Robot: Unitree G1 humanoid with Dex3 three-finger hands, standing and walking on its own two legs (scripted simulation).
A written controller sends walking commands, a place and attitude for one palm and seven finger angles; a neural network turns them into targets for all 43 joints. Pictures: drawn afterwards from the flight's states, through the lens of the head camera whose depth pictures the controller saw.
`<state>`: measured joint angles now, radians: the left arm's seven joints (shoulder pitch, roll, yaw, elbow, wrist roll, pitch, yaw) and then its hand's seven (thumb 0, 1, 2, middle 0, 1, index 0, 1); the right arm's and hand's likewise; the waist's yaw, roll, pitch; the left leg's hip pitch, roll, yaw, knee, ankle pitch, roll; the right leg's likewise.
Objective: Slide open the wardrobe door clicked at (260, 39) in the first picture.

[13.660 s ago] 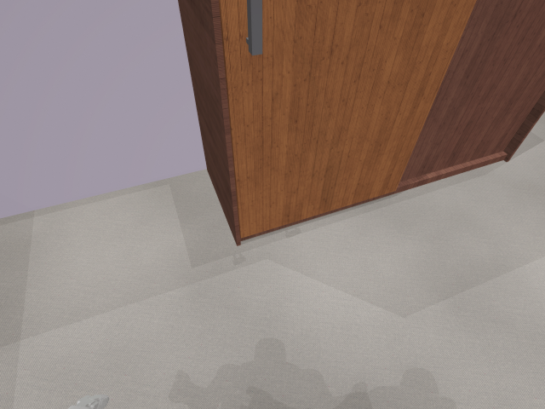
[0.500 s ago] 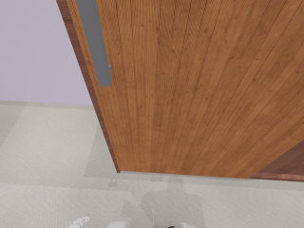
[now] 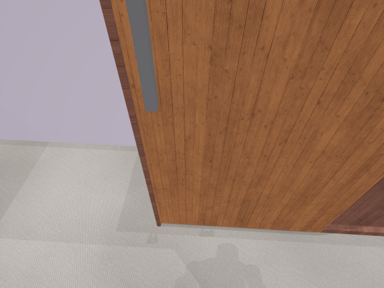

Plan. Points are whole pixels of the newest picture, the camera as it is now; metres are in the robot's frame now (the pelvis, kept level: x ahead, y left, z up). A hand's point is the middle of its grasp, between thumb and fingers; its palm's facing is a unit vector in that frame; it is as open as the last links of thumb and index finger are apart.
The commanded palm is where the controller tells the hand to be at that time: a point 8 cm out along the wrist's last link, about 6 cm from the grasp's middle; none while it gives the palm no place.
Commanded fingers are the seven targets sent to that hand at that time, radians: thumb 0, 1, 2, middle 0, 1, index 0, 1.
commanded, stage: come to a stop and stand still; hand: left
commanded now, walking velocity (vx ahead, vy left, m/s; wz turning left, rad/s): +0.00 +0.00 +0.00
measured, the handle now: (145, 40) +0.51 +0.14 +0.26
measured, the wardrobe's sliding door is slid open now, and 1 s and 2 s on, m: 0.00 0.00 0.00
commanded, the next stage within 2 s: look again from close up in 0.62 s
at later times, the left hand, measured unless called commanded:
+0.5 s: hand out of the picture -0.04 +0.15 -0.18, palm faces +0.01 -0.99 -0.14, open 7.4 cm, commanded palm none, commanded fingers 0.00 0.90 0.90 -0.20 -0.30 -0.20 -0.30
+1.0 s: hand out of the picture +0.05 +0.27 -0.15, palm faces +0.00 -0.93 -0.36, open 7.4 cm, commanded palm none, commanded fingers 0.00 0.90 0.90 -0.20 -0.30 -0.20 -0.30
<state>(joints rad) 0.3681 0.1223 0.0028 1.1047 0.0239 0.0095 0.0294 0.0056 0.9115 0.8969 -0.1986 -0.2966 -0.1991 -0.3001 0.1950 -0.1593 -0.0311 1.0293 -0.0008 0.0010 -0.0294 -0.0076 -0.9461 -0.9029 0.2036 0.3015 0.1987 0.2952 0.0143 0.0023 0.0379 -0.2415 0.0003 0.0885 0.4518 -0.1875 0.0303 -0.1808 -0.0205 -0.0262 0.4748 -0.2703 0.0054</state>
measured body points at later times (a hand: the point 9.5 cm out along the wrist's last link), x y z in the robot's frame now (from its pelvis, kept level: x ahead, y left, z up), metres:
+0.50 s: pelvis -0.02 +0.00 +0.00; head -0.01 +0.00 +0.45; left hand -0.03 +0.20 -0.16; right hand -0.07 -0.20 -0.16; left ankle +0.04 +0.10 -0.74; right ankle -0.01 -0.12 -0.74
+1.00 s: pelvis -0.03 +0.02 +0.00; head -0.05 +0.03 +0.45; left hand +0.05 +0.32 -0.12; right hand +0.07 -0.28 -0.11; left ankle +0.04 +0.10 -0.74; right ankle -0.01 -0.12 -0.74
